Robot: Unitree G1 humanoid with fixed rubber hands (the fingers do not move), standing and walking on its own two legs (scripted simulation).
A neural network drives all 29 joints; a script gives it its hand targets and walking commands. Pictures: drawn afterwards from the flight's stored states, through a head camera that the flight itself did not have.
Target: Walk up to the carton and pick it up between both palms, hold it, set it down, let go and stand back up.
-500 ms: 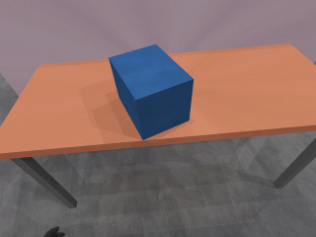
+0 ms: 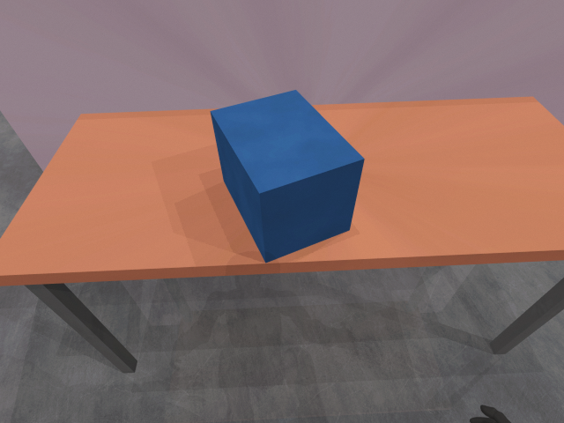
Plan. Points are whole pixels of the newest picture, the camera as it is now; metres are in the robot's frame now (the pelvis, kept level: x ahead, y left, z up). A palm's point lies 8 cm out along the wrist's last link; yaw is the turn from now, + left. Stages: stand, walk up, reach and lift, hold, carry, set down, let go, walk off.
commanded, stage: walk up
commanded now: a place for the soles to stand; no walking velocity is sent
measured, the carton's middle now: (281, 172) +0.59 +0.02 +0.01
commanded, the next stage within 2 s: none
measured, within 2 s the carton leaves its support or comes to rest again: neither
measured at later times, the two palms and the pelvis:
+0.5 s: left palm out of the picture +0.07 +0.35 -0.10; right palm out of the picture +0.11 -0.31 -0.10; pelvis +0.03 +0.02 +0.00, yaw +1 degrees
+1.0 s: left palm (51, 382) +0.22 +0.40 -0.12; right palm (473, 392) +0.19 -0.26 -0.09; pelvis +0.14 +0.07 -0.01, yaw +0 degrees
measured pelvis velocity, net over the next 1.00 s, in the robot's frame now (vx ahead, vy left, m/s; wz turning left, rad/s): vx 0.14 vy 0.07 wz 0.00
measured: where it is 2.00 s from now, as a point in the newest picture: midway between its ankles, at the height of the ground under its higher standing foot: outside the picture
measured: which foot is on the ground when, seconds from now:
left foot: down 0.00-0.38, up 0.40-0.60, down 0.62-1.00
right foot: down 0.00-0.62, up 0.64-1.00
